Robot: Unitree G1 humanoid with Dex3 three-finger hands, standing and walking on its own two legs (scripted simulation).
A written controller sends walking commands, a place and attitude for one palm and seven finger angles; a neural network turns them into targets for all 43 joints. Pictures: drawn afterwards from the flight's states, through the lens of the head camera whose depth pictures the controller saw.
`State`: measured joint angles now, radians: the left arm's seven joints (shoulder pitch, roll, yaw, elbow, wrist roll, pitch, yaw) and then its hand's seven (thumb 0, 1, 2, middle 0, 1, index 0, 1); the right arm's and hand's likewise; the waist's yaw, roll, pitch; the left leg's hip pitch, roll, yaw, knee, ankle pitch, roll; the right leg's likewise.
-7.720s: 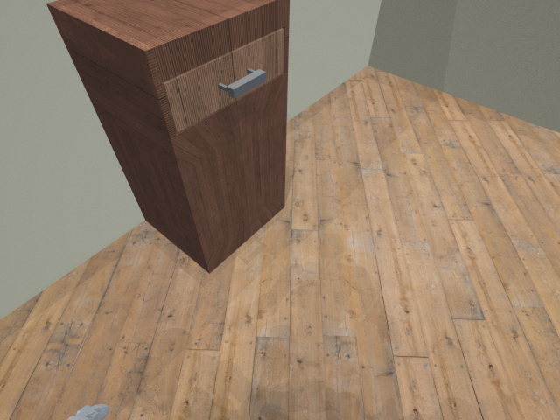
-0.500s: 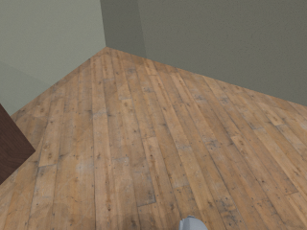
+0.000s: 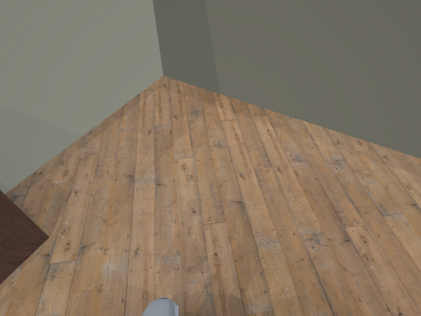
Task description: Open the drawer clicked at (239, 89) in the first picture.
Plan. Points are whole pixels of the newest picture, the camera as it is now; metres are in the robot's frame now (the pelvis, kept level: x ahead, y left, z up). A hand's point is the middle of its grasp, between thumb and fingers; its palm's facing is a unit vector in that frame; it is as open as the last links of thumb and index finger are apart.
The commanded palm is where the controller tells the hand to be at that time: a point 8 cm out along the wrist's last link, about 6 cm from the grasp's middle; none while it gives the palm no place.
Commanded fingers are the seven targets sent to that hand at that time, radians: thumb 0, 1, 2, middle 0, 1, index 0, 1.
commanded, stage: walk to a spot facing it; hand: left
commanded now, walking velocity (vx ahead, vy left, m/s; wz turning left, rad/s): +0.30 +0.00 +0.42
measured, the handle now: out of the picture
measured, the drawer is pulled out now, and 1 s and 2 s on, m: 0.00 0.00 0.00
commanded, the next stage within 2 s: turn to face it in 0.10 s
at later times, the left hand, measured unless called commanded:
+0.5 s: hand (97, 300) +0.19 +0.27 -0.17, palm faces +0.26 -0.95 -0.19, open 7.4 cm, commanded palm none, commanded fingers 0.00 0.90 0.90 -0.20 -0.30 -0.20 -0.30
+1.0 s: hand (104, 307) +0.18 +0.24 -0.16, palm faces +0.48 -0.84 -0.27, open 7.4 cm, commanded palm none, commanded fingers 0.00 0.90 0.90 -0.20 -0.30 -0.20 -0.30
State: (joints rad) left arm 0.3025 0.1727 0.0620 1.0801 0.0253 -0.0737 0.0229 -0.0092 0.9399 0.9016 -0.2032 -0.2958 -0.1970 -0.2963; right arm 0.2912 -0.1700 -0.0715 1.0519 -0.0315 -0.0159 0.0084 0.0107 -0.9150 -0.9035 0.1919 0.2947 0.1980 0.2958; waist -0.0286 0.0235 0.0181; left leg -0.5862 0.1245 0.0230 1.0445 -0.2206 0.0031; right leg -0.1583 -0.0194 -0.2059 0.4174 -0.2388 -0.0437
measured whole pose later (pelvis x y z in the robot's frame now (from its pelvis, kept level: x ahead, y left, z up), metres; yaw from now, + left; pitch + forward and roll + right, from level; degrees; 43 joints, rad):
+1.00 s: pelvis +0.20 +0.03 +0.00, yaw +30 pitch +0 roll +2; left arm 0.21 0.19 0.04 0.89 0.03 0.01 0.02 0.00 0.90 0.90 -0.21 -0.30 -0.20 -0.30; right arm 0.19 -0.26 -0.09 0.94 -0.02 0.08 0.03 0.01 -0.91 -0.90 0.19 0.30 0.20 0.30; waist -0.03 0.01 0.09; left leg -0.46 0.04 0.03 0.97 -0.42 -0.07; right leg -0.20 -0.15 -0.22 0.51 -0.30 0.02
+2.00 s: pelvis +0.17 +0.06 -0.01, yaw +59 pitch -1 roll +0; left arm 0.30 0.24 0.06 1.00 0.02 0.05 0.02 0.00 0.90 0.90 -0.21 -0.30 -0.20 -0.30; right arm 0.16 -0.21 -0.04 0.98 -0.02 0.02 0.01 0.01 -0.91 -0.90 0.19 0.30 0.20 0.30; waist 0.03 -0.05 0.07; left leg -0.23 0.00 0.05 0.58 -0.33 0.03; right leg -0.33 -0.13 -0.12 0.78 -0.48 0.05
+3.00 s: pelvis +0.23 +0.30 +0.00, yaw +62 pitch -1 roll -1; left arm 0.33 0.17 0.06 1.11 0.03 -0.01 0.00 0.01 0.91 0.90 -0.20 -0.30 -0.19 -0.30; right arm 0.24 -0.15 -0.04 1.03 -0.02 -0.08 -0.03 -0.01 -0.95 -0.90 0.20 0.30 0.20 0.30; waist 0.01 -0.03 0.02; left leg -0.21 0.03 0.18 0.45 -0.22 0.06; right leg -0.45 -0.09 -0.09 1.08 -0.35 0.00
